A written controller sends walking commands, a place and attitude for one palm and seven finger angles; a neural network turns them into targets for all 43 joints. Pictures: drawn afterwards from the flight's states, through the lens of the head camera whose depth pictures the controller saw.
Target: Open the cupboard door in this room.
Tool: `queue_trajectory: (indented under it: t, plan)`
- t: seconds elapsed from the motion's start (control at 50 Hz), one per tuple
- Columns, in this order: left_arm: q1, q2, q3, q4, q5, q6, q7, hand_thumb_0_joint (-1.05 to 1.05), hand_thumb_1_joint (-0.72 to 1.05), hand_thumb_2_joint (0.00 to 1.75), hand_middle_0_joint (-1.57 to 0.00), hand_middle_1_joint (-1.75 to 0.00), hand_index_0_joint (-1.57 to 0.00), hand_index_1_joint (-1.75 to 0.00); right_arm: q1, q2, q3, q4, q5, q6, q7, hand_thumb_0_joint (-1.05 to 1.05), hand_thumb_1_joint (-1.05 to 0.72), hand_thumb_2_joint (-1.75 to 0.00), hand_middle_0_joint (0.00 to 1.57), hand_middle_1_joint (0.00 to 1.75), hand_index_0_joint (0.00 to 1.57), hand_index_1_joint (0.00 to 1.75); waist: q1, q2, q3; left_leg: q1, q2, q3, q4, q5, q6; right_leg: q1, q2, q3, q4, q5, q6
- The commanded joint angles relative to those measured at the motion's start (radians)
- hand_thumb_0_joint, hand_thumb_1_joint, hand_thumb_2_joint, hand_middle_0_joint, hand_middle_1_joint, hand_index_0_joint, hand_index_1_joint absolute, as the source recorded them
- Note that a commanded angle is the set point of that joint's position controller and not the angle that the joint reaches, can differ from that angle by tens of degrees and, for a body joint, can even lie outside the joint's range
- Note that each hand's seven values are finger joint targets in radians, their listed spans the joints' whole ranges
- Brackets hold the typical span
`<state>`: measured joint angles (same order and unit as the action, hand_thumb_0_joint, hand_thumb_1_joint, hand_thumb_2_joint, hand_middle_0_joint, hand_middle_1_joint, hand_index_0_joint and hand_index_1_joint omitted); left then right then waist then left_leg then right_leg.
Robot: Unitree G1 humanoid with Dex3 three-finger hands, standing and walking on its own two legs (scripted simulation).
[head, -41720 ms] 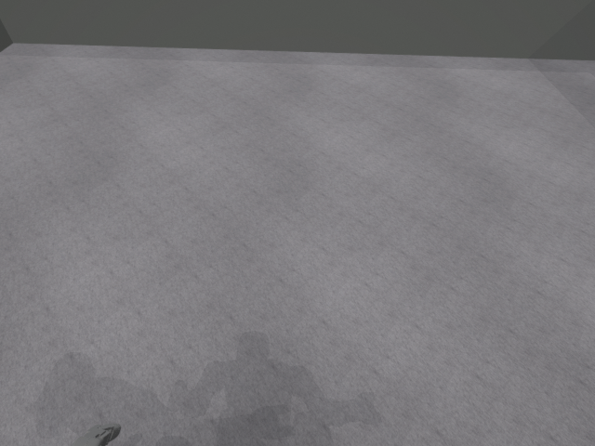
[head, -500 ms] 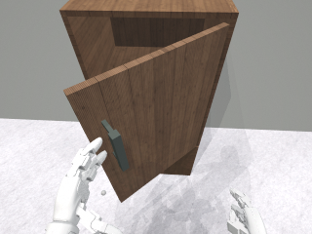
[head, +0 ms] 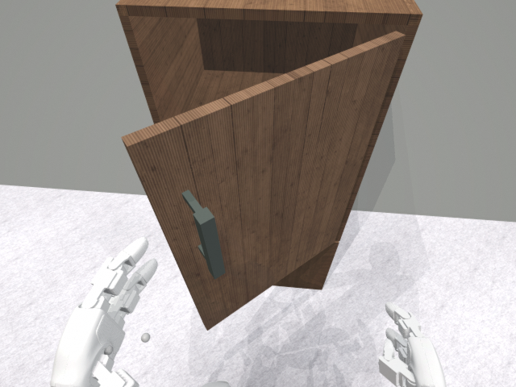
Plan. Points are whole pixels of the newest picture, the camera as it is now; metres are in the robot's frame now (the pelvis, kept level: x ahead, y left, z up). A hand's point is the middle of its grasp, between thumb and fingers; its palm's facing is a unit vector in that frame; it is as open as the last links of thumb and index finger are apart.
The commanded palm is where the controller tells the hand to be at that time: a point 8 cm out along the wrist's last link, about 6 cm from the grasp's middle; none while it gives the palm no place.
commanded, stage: draw the hand back to the body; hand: left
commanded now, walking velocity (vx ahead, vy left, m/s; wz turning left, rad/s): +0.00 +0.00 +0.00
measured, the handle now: (204, 237) +0.30 +0.11 +0.10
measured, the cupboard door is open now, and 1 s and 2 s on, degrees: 41 41 41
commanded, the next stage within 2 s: step back with the hand held close in 1.58 s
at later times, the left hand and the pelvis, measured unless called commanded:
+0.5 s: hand (110, 314) +0.18 +0.18 +0.14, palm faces +0.01 -0.99 -0.10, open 16.2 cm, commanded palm +0.14 +0.24 +0.15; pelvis +0.00 +0.01 +0.02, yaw +0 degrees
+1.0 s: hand (40, 257) +0.21 +0.25 +0.19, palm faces +0.38 -0.83 -0.40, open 11.5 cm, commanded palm +0.16 +0.29 +0.21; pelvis +0.02 +0.01 +0.05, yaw -2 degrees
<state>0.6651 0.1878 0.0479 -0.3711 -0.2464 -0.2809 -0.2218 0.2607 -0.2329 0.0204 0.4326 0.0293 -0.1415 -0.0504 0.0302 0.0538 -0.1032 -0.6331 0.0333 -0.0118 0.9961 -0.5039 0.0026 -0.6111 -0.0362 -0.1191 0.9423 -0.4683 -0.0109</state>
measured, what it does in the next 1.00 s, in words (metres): rises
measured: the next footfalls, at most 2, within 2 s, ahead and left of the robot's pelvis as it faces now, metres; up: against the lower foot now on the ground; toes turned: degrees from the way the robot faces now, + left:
none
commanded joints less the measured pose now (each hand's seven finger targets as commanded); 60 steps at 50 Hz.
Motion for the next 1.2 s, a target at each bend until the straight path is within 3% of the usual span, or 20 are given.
queue_trajectory:
  t: [0.0, 0.06, 0.1, 0.16, 0.22, 0.28, 0.38, 0.44, 0.48, 0.5, 0.52, 0.54, 0.6, 0.62, 0.74, 0.86, 0.98, 1.08, 1.14, 1.18]
  plan:
    - [-0.03, 0.079, 0.041, -0.247, 0.005, -0.056, 0.017, 0.0, -0.5, 0.3, -0.15, -0.3, -0.15, -0.3, -0.062, -0.094, -0.048, -0.18, 0.007, -0.069, -0.001, 0.0, -0.9, -0.9, 0.2, 0.3, 0.2, 0.3, -0.015, -0.025, -0.113, 0.041, -0.045, -0.027, -0.158, 0.224, 0.009, 0.083, 0.051, 0.052, -0.128, 0.195, -0.01]
    - [-0.022, 0.13, 0.102, -0.285, 0.02, -0.025, 0.056, 0.0, -0.5, 0.3, -0.15, -0.3, -0.15, -0.3, -0.074, -0.086, -0.047, -0.185, 0.01, -0.059, -0.004, 0.0, -0.9, -0.9, 0.2, 0.3, 0.2, 0.3, 0.014, -0.001, -0.139, 0.057, -0.042, -0.029, -0.186, 0.236, 0.008, 0.124, 0.051, 0.044, -0.125, 0.201, -0.016]
    - [-0.026, 0.101, 0.074, -0.316, 0.021, -0.001, 0.066, 0.0, -0.5, 0.3, -0.15, -0.3, -0.15, -0.3, -0.075, -0.078, -0.039, -0.194, 0.015, -0.055, -0.004, 0.0, -0.9, -0.9, 0.2, 0.3, 0.2, 0.3, 0.008, 0.024, -0.135, 0.081, -0.04, -0.028, -0.2, 0.253, 0.006, 0.126, 0.052, 0.034, -0.127, 0.223, -0.014]
    - [-0.025, 0.095, 0.083, -0.292, 0.008, 0.042, 0.069, 0.0, -0.5, 0.3, -0.15, -0.3, -0.15, -0.3, -0.082, -0.082, -0.033, -0.186, 0.019, -0.053, -0.009, 0.0, -0.9, -0.9, 0.2, 0.3, 0.2, 0.3, 0.0, -0.024, -0.094, 0.079, -0.033, -0.036, -0.221, 0.23, 0.007, 0.13, 0.058, 0.026, -0.156, 0.204, -0.011]
    - [-0.052, 0.1, 0.086, -0.292, -0.008, 0.075, 0.054, 0.0, -0.5, 0.3, -0.15, -0.3, -0.15, -0.3, -0.086, -0.092, -0.026, -0.178, 0.022, -0.061, -0.015, 0.0, -0.9, -0.9, 0.2, 0.3, 0.2, 0.3, -0.012, -0.029, -0.055, 0.085, -0.032, -0.035, -0.235, 0.196, 0.008, 0.124, 0.058, 0.03, -0.187, 0.175, -0.005]
    - [-0.069, 0.118, 0.1, -0.299, -0.007, 0.104, 0.045, 0.0, -0.5, 0.3, -0.15, -0.3, -0.15, -0.3, -0.093, -0.097, -0.02, -0.174, 0.022, -0.069, -0.019, 0.0, -0.9, -0.9, 0.2, 0.3, 0.2, 0.3, -0.009, -0.022, -0.031, 0.097, -0.032, -0.038, -0.257, 0.185, 0.01, 0.138, 0.055, 0.03, -0.206, 0.157, -0.006]
    - [-0.08, 0.157, 0.166, -0.339, -0.025, 0.121, 0.039, 0.0, -0.5, 0.3, -0.15, -0.3, -0.15, -0.3, -0.095, -0.093, -0.016, -0.161, 0.024, -0.089, -0.023, 0.0, -0.9, -0.9, 0.2, 0.3, 0.2, 0.3, 0.011, -0.006, -0.066, 0.148, -0.034, -0.035, -0.281, 0.238, 0.006, 0.192, 0.056, 0.027, -0.225, 0.211, -0.009]
    - [-0.1, 0.171, 0.196, -0.335, -0.04, 0.128, 0.034, 0.0, -0.4, 0.34, -0.15, -0.3, -0.15, -0.3, -0.095, -0.093, -0.012, -0.143, 0.027, -0.103, -0.024, 0.0, -0.9, -0.9, 0.2, 0.3, 0.2, 0.3, 0.011, 0.012, -0.048, 0.166, -0.035, -0.033, -0.294, 0.242, 0.004, 0.2, 0.058, 0.025, -0.246, 0.219, -0.008]
    - [-0.117, 0.186, 0.221, -0.31, -0.052, 0.141, 0.025, 0.0, -0.32, 0.37, -0.16, -0.3, -0.16, -0.3, -0.102, -0.098, -0.012, -0.131, 0.03, -0.109, -0.029, 0.0, -0.9, -0.9, 0.2, 0.3, 0.2, 0.3, 0.009, -0.014, -0.027, 0.17, -0.034, -0.032, -0.3, 0.236, 0.007, 0.209, 0.058, 0.033, -0.272, 0.214, -0.007]
    - [-0.163, 0.357, 0.269, -0.397, 0.116, 0.151, 0.178, 0.0, -0.29, 0.39, -0.16, -0.3, -0.16, -0.3, -0.104, -0.09, -0.017, -0.144, 0.014, -0.093, -0.059, 0.0, -0.9, -0.9, 0.2, 0.3, 0.2, 0.3, 0.048, -0.004, -0.028, 0.174, -0.022, -0.005, -0.346, 0.221, 0.008, 0.261, 0.035, 0.097, -0.338, 0.201, -0.019]
    - [-0.09, 0.247, 0.222, -0.343, 0.128, 0.177, 0.24, 0.0, -0.26, 0.4, -0.16, -0.3, -0.16, -0.3, -0.097, -0.065, -0.009, -0.132, 0.002, -0.088, -0.07, 0.0, -0.9, -0.9, 0.2, 0.3, 0.2, 0.3, 0.025, -0.022, 0.032, 0.19, -0.03, 0.005, -0.357, 0.208, 0.006, 0.252, 0.028, 0.091, -0.376, 0.182, -0.017]
    - [-0.074, 0.217, 0.201, -0.323, 0.137, 0.191, 0.266, 0.0, -0.22, 0.42, -0.16, -0.3, -0.16, -0.3, -0.094, -0.068, -0.007, -0.125, 0.001, -0.084, -0.07, 0.0, -0.9, -0.9, 0.2, 0.3, 0.2, 0.3, 0.019, -0.052, 0.051, 0.192, -0.029, 0.003, -0.361, 0.207, 0.005, 0.255, 0.023, 0.087, -0.388, 0.173, -0.014]
    - [-0.102, 0.22, 0.195, -0.319, 0.177, 0.2, 0.316, 0.0, -0.12, 0.47, -0.16, -0.3, -0.16, -0.3, -0.106, -0.077, -0.004, -0.095, -0.003, -0.068, -0.067, 0.0, -0.9, -0.9, 0.2, 0.3, 0.2, 0.3, 0.018, 0.028, 0.058, 0.267, -0.022, 0.008, -0.401, 0.248, 0.008, 0.292, 0.022, 0.074, -0.415, 0.208, -0.012]
    - [-0.11, 0.224, 0.195, -0.323, 0.184, 0.197, 0.327, 0.0, -0.08, 0.48, -0.16, -0.3, -0.16, -0.3, -0.11, -0.077, -0.003, -0.089, -0.008, -0.069, -0.066, 0.0, -0.9, -0.9, 0.2, 0.3, 0.2, 0.3, 0.017, 0.022, 0.06, 0.282, -0.023, 0.006, -0.418, 0.256, 0.009, 0.31, 0.022, 0.07, -0.425, 0.217, -0.012]
    - [-0.134, 0.271, 0.248, -0.328, 0.207, 0.179, 0.365, 0.0, 0.13, 0.57, -0.17, -0.3, -0.17, -0.3, -0.139, -0.084, -0.008, -0.046, -0.019, -0.076, -0.069, 0.0, -0.9, -0.9, 0.2, 0.3, 0.2, 0.3, 0.027, -0.019, 0.019, 0.391, -0.018, 0.011, -0.502, 0.339, 0.016, 0.415, 0.021, 0.067, -0.476, 0.298, -0.008]
    - [-0.173, 0.289, 0.291, -0.297, 0.213, 0.172, 0.373, 0.0, 0.34, 0.66, -0.18, -0.3, -0.18, -0.3, -0.166, -0.09, -0.011, -0.003, -0.025, -0.075, -0.06, 0.0, -0.9, -0.9, 0.2, 0.3, 0.2, 0.3, 0.036, 0.013, 0.046, 0.45, -0.011, 0.011, -0.563, 0.455, 0.012, 0.488, 0.022, 0.061, -0.514, 0.387, -0.012]
    - [-0.204, 0.285, 0.324, -0.246, 0.206, 0.171, 0.366, 0.0, 0.55, 0.75, -0.19, -0.3, -0.19, -0.3, -0.182, -0.092, -0.019, 0.017, -0.028, -0.052, -0.049, 0.0, -0.9, -0.9, 0.2, 0.3, 0.2, 0.3, 0.038, -0.02, 0.078, 0.491, -0.003, 0.015, -0.606, 0.512, 0.01, 0.519, 0.029, 0.063, -0.547, 0.426, -0.007]
    - [-0.264, 0.32, 0.375, -0.262, 0.202, 0.164, 0.365, 0.0, 0.73, 0.82, -0.19, -0.3, -0.19, -0.3, -0.188, -0.092, -0.023, 0.025, -0.031, -0.04, -0.044, 0.0, -0.9, -0.9, 0.2, 0.3, 0.2, 0.3, 0.043, 0.019, 0.052, 0.522, -0.004, 0.019, -0.622, 0.558, 0.007, 0.556, 0.029, 0.068, -0.561, 0.462, -0.007]
    - [-0.278, 0.342, 0.412, -0.264, 0.196, 0.159, 0.365, 0.0, 0.83, 0.87, -0.2, -0.3, -0.2, -0.3, -0.19, -0.091, -0.027, 0.03, -0.034, -0.035, -0.04, 0.0, -0.9, -0.9, 0.2, 0.3, 0.2, 0.3, 0.047, -0.004, 0.019, 0.545, -0.006, 0.027, -0.617, 0.587, 0.011, 0.577, 0.029, 0.074, -0.569, 0.505, -0.006]
    - [-0.297, 0.349, 0.424, -0.256, 0.193, 0.16, 0.363, 0.0, 0.9, 0.9, -0.2, -0.3, -0.2, -0.3, -0.193, -0.093, -0.028, 0.035, -0.033, -0.028, -0.039, 0.0, -0.9, -0.9, 0.2, 0.3, 0.2, 0.3, 0.047, 0.014, 0.026, 0.547, -0.004, 0.025, -0.621, 0.619, 0.008, 0.586, 0.028, 0.074, -0.571, 0.521, -0.007]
